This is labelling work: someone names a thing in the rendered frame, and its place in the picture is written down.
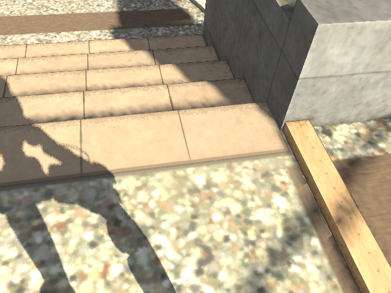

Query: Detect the stairs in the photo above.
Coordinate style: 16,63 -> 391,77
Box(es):
0,34 -> 255,127

